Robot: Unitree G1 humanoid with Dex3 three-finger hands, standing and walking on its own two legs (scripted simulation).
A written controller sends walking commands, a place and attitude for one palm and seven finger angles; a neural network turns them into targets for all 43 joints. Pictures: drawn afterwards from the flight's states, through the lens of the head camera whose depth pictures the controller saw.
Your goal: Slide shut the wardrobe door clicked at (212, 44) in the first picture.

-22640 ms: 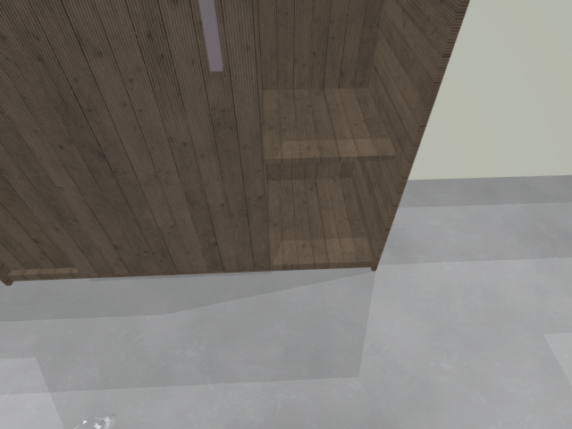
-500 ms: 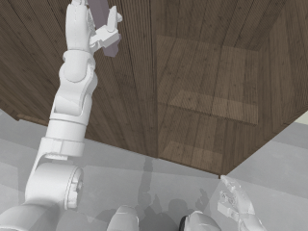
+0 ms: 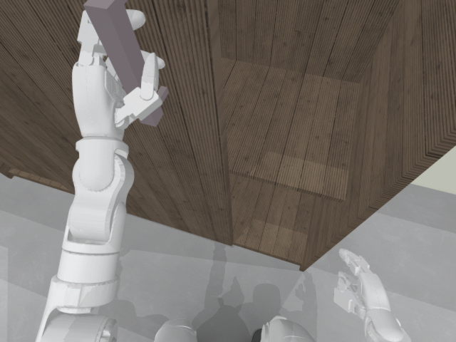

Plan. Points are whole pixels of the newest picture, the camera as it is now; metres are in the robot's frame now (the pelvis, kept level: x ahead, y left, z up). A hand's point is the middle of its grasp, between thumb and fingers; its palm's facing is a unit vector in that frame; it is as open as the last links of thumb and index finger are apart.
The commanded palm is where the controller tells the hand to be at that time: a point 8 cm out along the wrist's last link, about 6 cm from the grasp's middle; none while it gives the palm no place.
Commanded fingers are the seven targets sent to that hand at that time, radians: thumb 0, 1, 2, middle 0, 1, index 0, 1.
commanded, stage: step sideways, sliding the door along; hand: left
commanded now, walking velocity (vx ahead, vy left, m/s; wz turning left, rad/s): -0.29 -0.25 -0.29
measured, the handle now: (140, 60) +0.41 +0.17 +0.22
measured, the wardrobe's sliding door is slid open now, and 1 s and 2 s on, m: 0.29 0.00 0.00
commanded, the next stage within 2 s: stop walking and hold the door there in 1.26 s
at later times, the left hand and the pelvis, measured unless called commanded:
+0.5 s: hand (289, 125) +0.34 -0.02 +0.21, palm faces +0.03 -1.00 -0.01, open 7.0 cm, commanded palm +0.31 -0.03 +0.21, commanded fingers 0.00 0.90 0.90 -0.45 -1.40 -0.45 -1.40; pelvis -0.01 -0.11 -0.01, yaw -3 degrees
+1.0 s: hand (408, 150) +0.32 -0.14 +0.21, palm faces +0.09 -0.99 -0.04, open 7.0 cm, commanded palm +0.29 -0.15 +0.22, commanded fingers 0.00 0.90 0.90 -0.45 -1.40 -0.45 -1.40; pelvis -0.08 -0.23 -0.02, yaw -10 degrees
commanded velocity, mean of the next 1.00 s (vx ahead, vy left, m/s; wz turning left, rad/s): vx -0.10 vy -0.28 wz -0.17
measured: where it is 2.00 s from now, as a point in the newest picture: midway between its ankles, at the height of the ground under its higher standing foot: outside the picture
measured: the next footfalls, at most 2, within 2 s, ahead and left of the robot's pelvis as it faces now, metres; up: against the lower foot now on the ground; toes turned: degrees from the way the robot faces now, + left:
right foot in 0.16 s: +0.08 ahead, -0.16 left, +0.00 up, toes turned -5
left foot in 0.40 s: +0.02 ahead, +0.09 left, +0.00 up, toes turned +10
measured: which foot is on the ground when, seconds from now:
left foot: down 0.00-0.20, up 0.22-0.38, down 0.40-0.66, up 0.68-0.80, down 0.82-1.00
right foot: up 0.00-0.14, down 0.16-0.42, up 0.44-0.58, down 0.60-1.00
